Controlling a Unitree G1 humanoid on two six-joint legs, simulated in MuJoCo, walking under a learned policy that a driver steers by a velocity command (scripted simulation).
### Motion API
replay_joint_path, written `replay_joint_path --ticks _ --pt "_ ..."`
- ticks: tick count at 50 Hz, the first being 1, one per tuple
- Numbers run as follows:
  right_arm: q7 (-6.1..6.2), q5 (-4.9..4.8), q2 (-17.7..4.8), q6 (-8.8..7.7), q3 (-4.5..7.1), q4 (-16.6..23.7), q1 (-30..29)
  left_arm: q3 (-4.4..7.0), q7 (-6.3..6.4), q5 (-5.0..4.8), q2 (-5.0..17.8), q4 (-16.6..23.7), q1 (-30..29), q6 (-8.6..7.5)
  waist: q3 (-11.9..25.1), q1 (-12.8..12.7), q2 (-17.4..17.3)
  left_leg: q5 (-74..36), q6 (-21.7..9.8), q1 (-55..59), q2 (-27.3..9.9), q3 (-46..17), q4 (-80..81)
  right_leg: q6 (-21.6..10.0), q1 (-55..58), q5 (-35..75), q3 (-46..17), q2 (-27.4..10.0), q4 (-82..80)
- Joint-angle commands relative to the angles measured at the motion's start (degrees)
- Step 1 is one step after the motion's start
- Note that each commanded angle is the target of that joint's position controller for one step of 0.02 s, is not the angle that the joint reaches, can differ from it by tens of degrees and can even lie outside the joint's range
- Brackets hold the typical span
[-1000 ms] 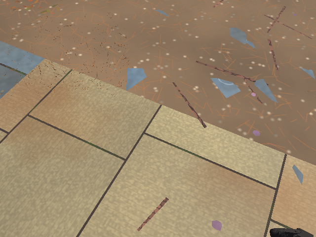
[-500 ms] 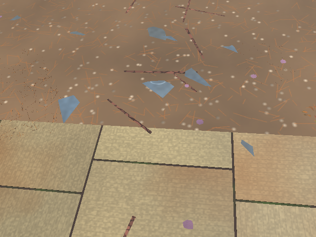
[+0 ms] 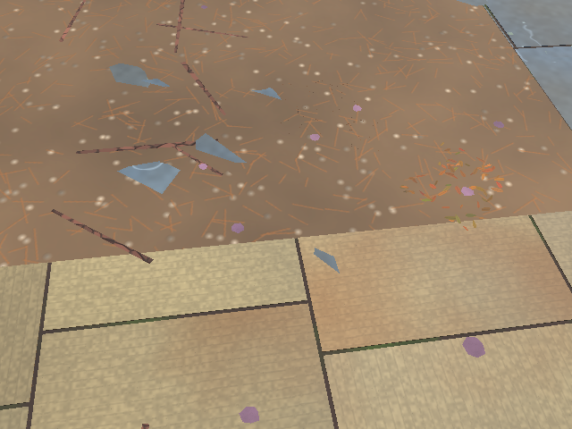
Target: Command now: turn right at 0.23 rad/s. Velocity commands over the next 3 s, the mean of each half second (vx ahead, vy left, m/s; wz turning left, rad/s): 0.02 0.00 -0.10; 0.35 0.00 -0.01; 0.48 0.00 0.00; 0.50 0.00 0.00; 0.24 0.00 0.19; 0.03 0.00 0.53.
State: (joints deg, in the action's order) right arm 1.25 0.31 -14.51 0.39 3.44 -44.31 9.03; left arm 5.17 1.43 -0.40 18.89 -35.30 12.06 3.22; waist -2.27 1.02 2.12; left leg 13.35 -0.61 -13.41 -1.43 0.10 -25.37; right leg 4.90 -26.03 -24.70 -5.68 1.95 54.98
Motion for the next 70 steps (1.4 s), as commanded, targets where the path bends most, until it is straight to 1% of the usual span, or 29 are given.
replay_joint_path --ticks 1,5,6,7,8,9,13,21,23,26,29,31,33,34,35,36,38,41,47,53,55,57,58,59,60,61,63,66,70 --pt "-0.13 -0.31 -10.6 -0.19 2.24 3.3 -1.9 -0.58 -0.29 0.01 1.2 5.6 -3.6 -1.15 6.2 1.3 -14.1 -22.7 -12.2 6.3 -11.6 -8.8 5.0 0.2 4.4 -0.7 4.6 -1.6 -12.7" --pt "-0.62 -1.68 -9.1 -0.52 1.13 1.5 0.8 -0.11 -0.36 0.32 2.7 3.0 1.0 -1.35 5.4 -1.0 -10.7 -18.4 -7.5 1.4 -9.9 -8.4 1.3 -3.8 19.2 18.4 4.8 -1.3 -37.0" --pt "-1.02 -0.22 -7.3 -1.32 0.31 1.5 2.2 0.23 0.13 0.75 5.5 3.7 1.6 -1.33 8.1 0.1 -4.8 -11.4 -3.1 -2.8 -7.4 -6.1 -2.2 -5.8 26.3 31.0 -2.6 -7.7 -35.1" --pt "-1.62 1.32 -4.4 -2.32 -0.59 1.6 4.6 0.52 0.45 1.47 8.2 4.2 -0.9 -1.10 8.8 3.6 6.8 1.3 1.1 -6.0 -2.2 -0.6 -4.0 -10.4 25.9 38.0 -7.9 -13.8 -31.4" --pt "-1.28 1.33 -5.3 -2.33 -0.67 1.7 1.2 -0.59 -0.33 1.80 3.5 4.2 -2.4 -1.58 8.9 1.3 7.3 2.7 3.0 -0.8 -2.5 -0.9 -1.9 -13.0 18.6 28.4 -8.1 -13.7 -32.4" --pt "-1.17 1.07 -7.0 -2.15 -0.35 1.6 -1.0 -1.14 -0.93 2.02 1.5 4.0 -3.3 -2.12 6.9 0.7 5.2 -1.0 3.8 0.6 -2.1 -0.4 -1.7 -11.3 17.1 20.5 -6.1 -10.4 -32.7" --pt "-0.60 0.56 -7.5 -1.17 -0.20 -0.1 -0.4 -1.40 -1.16 1.80 2.1 2.7 -1.8 -3.40 2.5 0.2 4.5 -4.4 3.4 1.2 -2.1 -0.3 -1.3 -8.4 13.1 17.0 -4.1 -7.4 -33.1" --pt "-0.18 0.29 -7.1 -1.24 -0.28 -4.1 1.3 -1.82 -0.91 1.57 0.9 1.7 -1.8 -3.47 2.3 0.2 0.0 -5.7 3.8 2.5 -2.4 -0.2 -0.2 -8.3 13.3 17.8 -3.0 -6.0 -32.2" --pt "0.03 -0.09 -6.7 -1.19 -0.28 -5.2 2.2 -1.33 -0.62 1.23 2.1 0.9 -0.1 -3.07 3.2 -0.6 1.2 3.1 3.6 1.0 0.1 2.9 -3.5 -9.6 13.9 2.4 -3.9 -5.7 -34.2" --pt "-0.21 -1.06 -6.6 -2.47 -0.18 -3.1 -1.8 -0.14 -0.35 0.30 6.0 -0.4 4.4 -2.94 -3.1 -3.3 7.6 12.2 1.1 -11.3 1.6 3.7 -14.3 -15.9 12.9 -20.8 -17.7 -13.8 -43.0" --pt "-1.59 -2.40 -6.9 -4.65 0.09 -2.4 -1.6 -0.22 -0.18 -0.37 5.0 -1.4 4.6 -4.57 -4.1 -2.1 9.2 17.4 -3.5 -16.1 -2.1 -0.8 -18.2 -18.0 15.3 -14.9 -22.1 -18.2 -43.9" --pt "-2.63 -2.49 -6.3 -5.72 0.06 -5.1 3.9 -0.34 -0.37 -1.24 4.7 -0.4 -0.7 -4.53 -2.1 1.8 6.0 8.9 -5.4 -3.6 -0.8 1.6 -6.6 -15.2 10.3 -7.6 -14.3 -14.4 -41.4" --pt "-2.91 -1.16 -7.7 -5.88 0.96 -10.3 15.0 -1.15 -0.44 -0.48 1.5 0.5 -3.6 -4.53 1.5 6.1 0.7 0.8 -4.5 14.8 -0.9 -1.1 -0.7 -10.8 0.1 -0.8 -4.3 -7.1 -29.0" --pt "-2.60 -0.96 -13.0 -5.99 2.02 -10.8 20.7 -2.32 -0.48 0.05 -2.7 2.4 -4.7 -5.07 2.8 6.9 -13.6 13.5 -9.2 20.5 -13.5 -21.8 9.9 -5.9 -9.5 -1.8 5.0 0.0 -9.3" --pt "-3.12 -0.15 -16.0 -6.53 2.42 -9.8 20.8 -1.29 0.04 -1.51 0.7 3.9 -4.5 -6.02 0.3 6.6 -18.5 20.6 -16.6 19.6 -21.9 -40.6 16.6 -5.4 -18.6 -10.4 2.1 1.8 2.8" --pt "-2.84 -0.30 -12.4 -6.97 1.37 -8.2 16.2 -0.66 -0.11 -2.52 2.9 2.6 -2.3 -6.83 -3.4 4.2 -11.9 23.7 -16.6 18.4 -21.5 -38.1 16.5 -6.3 -22.6 -6.1 -1.5 -2.2 8.9" --pt "-2.34 -0.59 -9.8 -6.85 0.63 -6.4 11.8 -0.41 -0.84 -1.54 2.9 0.5 -1.0 -7.86 -4.1 2.2 -7.7 16.7 -12.2 18.2 -16.5 -26.9 16.5 -7.6 -24.1 5.3 0.3 -5.6 9.0" --pt "-2.29 -0.31 -6.9 -6.22 -0.61 -6.7 13.6 -0.35 -1.95 -0.45 1.4 0.1 -2.5 -7.93 -2.1 2.3 -8.0 -4.3 -9.5 17.5 -11.8 -15.1 16.8 -6.7 -20.5 14.3 3.2 -7.4 5.1" --pt "-0.92 -0.31 -8.6 -4.96 -0.88 -7.1 16.5 -2.02 -3.11 -0.78 -2.4 3.5 -12.5 -8.08 -3.6 4.5 -7.0 -19.2 -8.6 12.8 -8.4 -4.8 18.5 -4.2 -15.1 26.1 7.7 -5.8 -13.3" --pt "-0.63 -1.24 -10.0 -4.26 -0.32 -8.5 19.7 -2.12 -4.96 -1.38 -1.2 5.8 -19.3 -9.18 -6.2 4.2 -7.4 -24.6 -9.0 18.2 -12.5 -4.1 16.5 -7.2 -11.7 26.3 8.0 -3.6 -24.4" --pt "-0.40 -1.12 -11.5 -3.96 0.38 -8.1 18.6 -1.23 -4.91 -1.06 1.1 5.0 -15.9 -9.24 -2.0 0.8 -9.2 -43.0 -7.9 21.4 -13.1 -3.4 10.1 -9.5 -5.2 22.7 9.0 -1.2 -25.2" --pt "-0.18 -0.56 -12.2 -3.13 0.70 -7.4 16.7 0.84 -3.81 -1.04 5.2 0.6 -0.5 -8.71 8.5 -7.8 -9.6 -57.3 -5.9 18.0 -10.6 -1.0 -8.2 -13.0 15.7 23.7 10.5 0.9 -26.4" --pt "-0.01 0.46 -10.1 -3.23 -0.08 -5.7 16.5 1.67 -2.83 -0.26 8.3 -2.0 10.7 -8.16 17.2 -11.5 -4.9 -39.8 -4.6 3.3 -8.3 -0.8 -25.2 -16.4 36.5 23.1 -0.9 -9.2 -22.8" --pt "-0.95 0.27 -0.4 -4.37 -2.75 -5.0 25.7 2.08 -3.30 0.23 12.0 -3.5 12.6 -8.42 27.5 -5.1 12.8 13.9 -1.3 -18.4 4.3 -3.1 -46.5 -26.5 55.6 8.7 -31.6 -24.5 -29.1" --pt "-1.58 -1.57 -7.8 -5.93 -1.06 -5.5 20.4 0.78 -3.02 0.00 5.6 -3.9 12.5 -8.27 25.3 -8.4 8.2 18.3 -2.0 -24.5 3.1 -9.8 -52.8 -25.0 51.6 1.1 -38.0 -23.6 -36.9" --pt "-1.80 -3.24 -10.4 -6.71 -0.07 -2.6 13.1 0.07 -2.70 -0.20 4.2 -3.9 7.2 -8.26 13.3 -7.1 6.3 13.7 -2.4 -28.5 0.1 -7.6 -53.1 -22.1 42.0 3.4 -28.2 -21.6 -38.8" --pt "-1.25 -2.08 -8.8 -7.02 -0.10 -1.6 8.7 -0.54 -3.04 0.33 2.3 -3.9 0.8 -8.69 4.7 -3.0 -1.8 5.4 -2.0 -24.5 -4.5 -5.3 -47.1 -19.9 25.2 16.9 -15.7 -17.0 -42.1" --pt "-1.05 -1.40 -5.8 -5.03 -0.31 -2.3 12.5 -0.78 -3.44 0.37 1.1 -5.3 -1.1 -9.91 3.7 1.1 0.9 2.7 -0.7 -18.2 -7.1 -5.2 -42.0 -20.4 16.0 21.5 -8.5 -14.3 -46.9" --pt "-0.81 -0.31 -5.4 -4.26 -0.60 0.9 4.6 -0.25 -2.71 0.22 3.7 -8.1 1.3 -10.32 -0.8 0.1 0.5 -6.2 1.8 -23.3 -8.3 -3.9 -30.3 -20.4 12.6 23.7 -2.6 -13.0 -50.0"
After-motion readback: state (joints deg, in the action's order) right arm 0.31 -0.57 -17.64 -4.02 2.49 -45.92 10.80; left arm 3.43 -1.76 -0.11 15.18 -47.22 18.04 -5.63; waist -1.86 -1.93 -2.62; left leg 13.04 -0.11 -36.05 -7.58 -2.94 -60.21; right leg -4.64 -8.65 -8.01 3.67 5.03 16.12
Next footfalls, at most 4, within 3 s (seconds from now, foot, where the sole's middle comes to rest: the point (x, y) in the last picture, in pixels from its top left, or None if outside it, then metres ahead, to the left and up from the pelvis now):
0.12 right None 0.03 -0.15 -0.78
1.16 right None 0.44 -0.13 -0.78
1.68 left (230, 321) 0.73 0.12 -0.78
2.20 right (316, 232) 1.02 -0.12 -0.78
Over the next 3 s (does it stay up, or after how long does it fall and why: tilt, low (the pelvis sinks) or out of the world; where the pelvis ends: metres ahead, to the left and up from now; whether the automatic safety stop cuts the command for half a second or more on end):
stays up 0.94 0.03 0.00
